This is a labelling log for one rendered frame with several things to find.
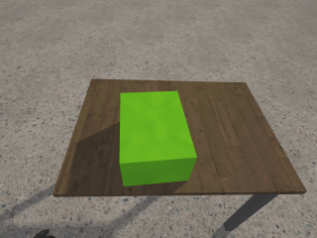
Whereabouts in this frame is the carton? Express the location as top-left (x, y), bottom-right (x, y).
top-left (119, 91), bottom-right (197, 186)

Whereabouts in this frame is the table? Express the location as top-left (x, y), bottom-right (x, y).
top-left (53, 78), bottom-right (307, 231)

